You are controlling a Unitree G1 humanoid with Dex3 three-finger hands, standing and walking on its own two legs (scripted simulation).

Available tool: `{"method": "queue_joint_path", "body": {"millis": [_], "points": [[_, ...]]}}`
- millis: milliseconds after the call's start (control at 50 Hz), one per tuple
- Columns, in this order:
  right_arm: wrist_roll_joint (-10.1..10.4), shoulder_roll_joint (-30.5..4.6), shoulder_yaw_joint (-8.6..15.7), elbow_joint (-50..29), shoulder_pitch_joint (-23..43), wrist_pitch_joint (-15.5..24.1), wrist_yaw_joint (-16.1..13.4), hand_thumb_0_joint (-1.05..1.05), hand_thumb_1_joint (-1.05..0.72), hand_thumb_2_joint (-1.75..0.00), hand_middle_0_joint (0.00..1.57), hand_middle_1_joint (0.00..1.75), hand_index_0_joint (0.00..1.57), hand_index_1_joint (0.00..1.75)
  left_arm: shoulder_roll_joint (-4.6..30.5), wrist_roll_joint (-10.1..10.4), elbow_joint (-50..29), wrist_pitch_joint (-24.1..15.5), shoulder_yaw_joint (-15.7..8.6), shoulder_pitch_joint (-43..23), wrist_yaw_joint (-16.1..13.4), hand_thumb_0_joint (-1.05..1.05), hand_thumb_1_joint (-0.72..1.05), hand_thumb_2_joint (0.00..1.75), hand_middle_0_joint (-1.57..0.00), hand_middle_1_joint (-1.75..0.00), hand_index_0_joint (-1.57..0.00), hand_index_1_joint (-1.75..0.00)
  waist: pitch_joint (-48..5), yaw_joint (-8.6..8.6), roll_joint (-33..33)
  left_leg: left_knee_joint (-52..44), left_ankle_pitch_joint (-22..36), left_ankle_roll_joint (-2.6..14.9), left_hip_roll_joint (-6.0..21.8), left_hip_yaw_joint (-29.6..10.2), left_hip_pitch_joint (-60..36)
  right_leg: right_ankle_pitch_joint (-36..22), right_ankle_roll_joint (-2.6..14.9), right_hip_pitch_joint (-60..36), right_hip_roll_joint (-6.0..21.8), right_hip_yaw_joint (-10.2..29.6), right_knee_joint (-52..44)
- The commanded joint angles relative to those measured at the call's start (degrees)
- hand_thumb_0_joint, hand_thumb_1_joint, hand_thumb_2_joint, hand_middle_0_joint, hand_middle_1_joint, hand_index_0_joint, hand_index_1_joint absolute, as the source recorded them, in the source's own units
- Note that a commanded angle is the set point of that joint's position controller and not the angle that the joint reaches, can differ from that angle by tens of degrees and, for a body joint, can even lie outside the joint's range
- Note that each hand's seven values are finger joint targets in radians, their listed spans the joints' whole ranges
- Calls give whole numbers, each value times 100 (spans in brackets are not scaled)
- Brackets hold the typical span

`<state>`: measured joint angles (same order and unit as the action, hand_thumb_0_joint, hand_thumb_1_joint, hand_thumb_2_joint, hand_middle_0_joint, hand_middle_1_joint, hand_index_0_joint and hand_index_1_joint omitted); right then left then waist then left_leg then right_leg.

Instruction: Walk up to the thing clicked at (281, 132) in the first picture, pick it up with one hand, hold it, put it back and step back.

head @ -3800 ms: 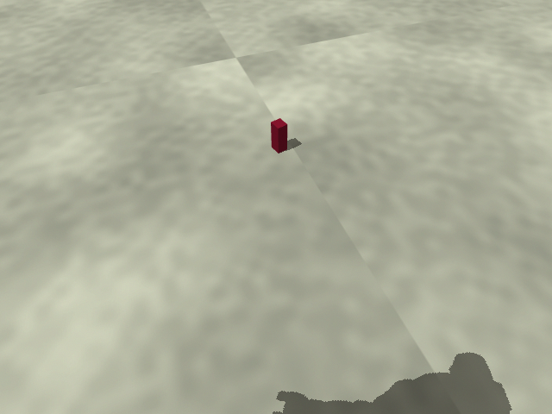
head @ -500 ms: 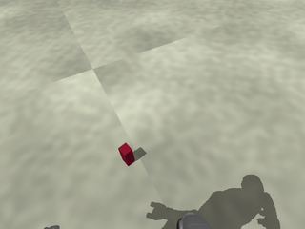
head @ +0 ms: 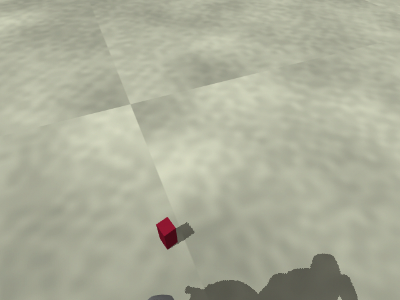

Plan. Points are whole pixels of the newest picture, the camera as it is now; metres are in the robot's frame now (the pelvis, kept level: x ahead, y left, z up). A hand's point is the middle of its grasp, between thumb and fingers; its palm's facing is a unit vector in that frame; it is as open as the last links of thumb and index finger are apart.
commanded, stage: walk up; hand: left
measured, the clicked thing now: (167, 233) +0.49 +0.18 -0.67
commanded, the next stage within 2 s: stand in 1.46 s
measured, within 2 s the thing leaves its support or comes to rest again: neither
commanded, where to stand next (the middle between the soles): +0.13 +0.00 m, yaw -1 degrees
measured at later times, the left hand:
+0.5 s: hand out of the picture +0.12 +0.26 -0.14, palm faces -0.06 -0.91 -0.40, open 7.4 cm
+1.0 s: hand (96, 297) +0.14 +0.25 -0.14, palm faces -0.06 -0.95 -0.31, open 7.4 cm
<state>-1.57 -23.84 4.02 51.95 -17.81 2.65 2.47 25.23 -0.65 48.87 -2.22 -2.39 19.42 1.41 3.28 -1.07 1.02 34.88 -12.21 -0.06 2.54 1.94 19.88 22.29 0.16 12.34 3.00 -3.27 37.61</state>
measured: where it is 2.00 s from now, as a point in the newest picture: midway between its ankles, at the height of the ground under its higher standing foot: outside the picture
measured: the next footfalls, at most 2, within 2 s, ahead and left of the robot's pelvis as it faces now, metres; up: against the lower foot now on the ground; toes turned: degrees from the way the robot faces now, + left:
right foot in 0.32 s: +0.10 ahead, -0.13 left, +0.00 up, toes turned -3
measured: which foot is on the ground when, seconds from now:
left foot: down 0.00-1.00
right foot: down 0.00-0.00, up 0.02-0.30, down 0.32-1.00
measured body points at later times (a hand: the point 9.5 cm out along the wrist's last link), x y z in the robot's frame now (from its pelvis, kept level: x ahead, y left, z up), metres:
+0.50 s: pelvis +0.03 +0.00 +0.00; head +0.05 -0.02 +0.45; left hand +0.12 +0.30 -0.11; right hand +0.12 -0.31 -0.13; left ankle +0.07 +0.13 -0.72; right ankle +0.07 -0.13 -0.72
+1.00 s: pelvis +0.05 +0.00 +0.02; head +0.06 +0.01 +0.47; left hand +0.15 +0.29 -0.11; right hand +0.10 -0.31 -0.10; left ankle +0.07 +0.13 -0.72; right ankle +0.07 -0.13 -0.72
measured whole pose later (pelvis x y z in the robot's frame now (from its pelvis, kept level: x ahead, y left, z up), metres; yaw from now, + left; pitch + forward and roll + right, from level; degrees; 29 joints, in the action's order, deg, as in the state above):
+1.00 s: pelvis +0.05 +0.00 +0.02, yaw -2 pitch -2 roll +0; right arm -0.3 -21.1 -0.4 66.4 -6.7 1.4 0.7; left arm 20.0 -0.1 65.6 -0.5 0.2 4.2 0.9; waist 3.1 0.6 0.7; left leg 21.9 -10.1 -0.6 1.7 2.3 9.5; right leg 9.7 -1.0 9.2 1.7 -1.6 21.4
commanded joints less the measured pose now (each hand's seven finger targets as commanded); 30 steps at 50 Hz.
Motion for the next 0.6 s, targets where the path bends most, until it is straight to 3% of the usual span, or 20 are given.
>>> {"method": "queue_joint_path", "body": {"millis": [0, 20, 60, 80, 120, 180, 200, 240, 280, 300, 320, 340, 360, 380, 400, 420, 440, 480, 540, 580], "points": [[24, -1846, 399, -466, -267, 208, -177, 0, -90, -90, 20, 30, 20, 30, 826, 94, -303, -34, -154, 278, -154, 0, 90, 90, -20, -30, -20, -30, -24, 184, -1368, -1958, -605, 1278, 2053, -3121, -1256, 972, 204, 1994, -297, 405, 1748], [61, -1811, 426, -414, -218, 180, -181, 0, -90, -90, 20, 30, 20, 30, 1059, 60, -189, -22, -200, 164, -201, 0, 90, 90, -20, -30, -20, -30, 127, 220, -1294, -1848, -432, 1555, 2116, -3195, -1081, 1017, 222, 1951, -101, 555, 2050], [56, -1501, 310, -453, -205, 189, -233, 0, -90, -90, 20, 30, 20, 30, 1059, 69, -102, -39, -223, -15, -214, 0, 90, 90, -20, -30, -20, -30, -37, 222, -1130, -1459, 1575, 1356, 1605, -2076, -1301, 899, 219, 1853, -81, 807, 2033], [66, -1394, 261, -470, -147, 202, -259, 0, -90, -90, 20, 30, 20, 30, 1005, 98, -46, -40, -225, 74, -204, 0, 90, 90, -20, -30, -20, -30, -143, 139, -1145, -1209, 2381, 1236, 1417, -1568, -1377, 741, 219, 1732, -13, 770, 1849], [107, -1337, 225, -480, 31, 197, -286, 0, -90, -90, 20, 30, 20, 30, 884, 119, 31, -13, -196, 80, -173, 0, 90, 90, -20, -30, -20, -30, -339, 87, -1229, -1024, 2817, 1129, 1196, -1089, -1293, 354, 170, 1407, -8, 551, 1472], [104, -1233, 149, -577, 318, 126, -326, 0, -90, -90, 20, 30, 20, 30, 713, 115, 137, 13, -164, -48, -189, 0, 90, 90, -20, -30, -20, -30, -518, 83, -1238, -777, 3187, 1142, 1172, -771, -971, -60, 77, 821, -7, 292, 772], [115, -1232, 132, -606, 411, 100, -330, 0, -90, -90, 20, 30, 20, 30, 701, 102, 179, 16, -166, -69, -198, 0, 90, 90, -20, -30, -20, -30, -576, 78, -1218, -672, 3168, 1142, 1158, -688, -822, -185, 70, 639, -33, 225, 620], [134, -1263, 124, -603, 549, 36, -327, 0, -90, -90, 20, 30, 20, 30, 686, 75, 303, 28, -178, -85, -217, 0, 90, 90, -20, -30, -20, -30, -596, 52, -1162, -489, 2597, 1101, 1142, -679, -468, -505, 75, 204, -151, 100, 192], [205, -1146, 60, -606, 796, -54, -304, 0, -90, -90, 20, 30, 20, 30, 719, 44, 439, -23, -204, -6, -243, 0, 90, 90, -20, -30, -20, -30, -725, -105, -815, -80, 1593, 836, 933, -606, -234, -1269, 149, -370, -229, 106, -782], [238, -929, -21, -590, 790, -75, -296, 0, -90, -90, 20, 30, 20, 30, 870, -1, 462, -76, -239, -35, -265, 0, 90, 90, -20, -30, -20, -30, -784, -161, -439, 187, 1108, 595, 822, -544, -18, -1688, 247, -651, 53, 518, -1054], [281, -629, -97, -555, 652, -95, -288, 0, -90, -90, 20, 30, 20, 30, 1188, -55, 410, -142, -296, -238, -283, 0, 90, 90, -20, -30, -20, -30, -809, -5, 540, 757, 323, 283, 382, -301, 248, -2140, 542, -590, 929, 1845, -1349], [265, -677, -95, -434, 661, -152, -318, 0, -90, -90, 20, 30, 20, 30, 1394, 3, 324, -131, -279, -766, -260, 0, 90, 90, -20, -30, -20, -30, -572, 142, 676, 811, -1176, 143, -39, -120, 2, -1995, 1147, 192, 1614, 2467, -1627], [221, -862, -10, -196, 558, -182, -344, 0, -90, -90, 20, 30, 20, 30, 1452, -4, 252, -100, -255, -1226, -237, 0, 90, 90, -20, -30, -20, -30, -358, 230, 815, 951, -1658, 150, 24, -163, -573, -1712, 1332, 904, 1687, 2475, -1528], [216, -873, -17, -73, 543, -165, -329, 0, -90, -90, 20, 30, 20, 30, 1192, 4, 266, -80, -192, -1314, -225, 0, 90, 90, -20, -30, -20, -30, -194, 301, 728, 506, -1539, 183, 73, -258, -828, -1592, 1123, 1199, 1392, 2072, -1448], [224, -916, -19, 27, 520, -122, -301, 0, -90, -90, 20, 30, 20, 30, 1076, 3, 300, -61, -135, -1376, -213, 0, 90, 90, -20, -30, -20, -30, -141, 390, 699, -171, -806, 220, 143, -328, -896, -1503, 757, 1163, 1052, 1589, -1349], [237, -992, -18, 135, 636, -91, -275, 0, -90, -90, 20, 30, 20, 30, 932, 40, 333, -60, -106, -1410, -214, 0, 90, 90, -20, -30, -20, -30, -163, 322, 595, -387, -119, 248, 280, -398, -971, -1459, 480, 1047, 784, 1267, -1238], [215, -1021, -10, 173, 753, -71, -266, 0, -90, -90, 20, 30, 20, 30, 850, 50, 370, -61, -80, -1445, -209, 0, 90, 90, -20, -30, -20, -30, -252, 281, 530, -641, 244, 324, 416, -651, -878, -1533, 317, 824, 554, 1052, -1064], [176, -1049, -78, 192, 1080, -25, -252, 0, -90, -90, 20, 30, 20, 30, 842, 60, 563, -43, -73, -1281, -172, 0, 90, 90, -20, -30, -20, -30, -489, 70, 424, -841, 126, 400, 558, -798, -747, -1260, 247, 391, 362, 942, -1057], [159, -920, -135, 445, 1142, -72, -209, 0, -90, -90, 20, 30, 20, 30, 856, 31, 700, -26, -67, -1533, -158, 0, 90, 90, -20, -30, -20, -30, -176, 136, 463, -1068, -647, 259, 342, -562, -641, -199, 285, 463, 549, 1203, -1634], [133, -967, -162, 567, 1205, -60, -198, 0, -90, -90, 20, 30, 20, 30, 830, 45, 764, -17, -44, -1601, -150, 0, 90, 90, -20, -30, -20, -30, -185, 111, 169, -1293, -716, 260, 401, -644, -669, -118, 261, 404, 481, 1116, -1687]]}}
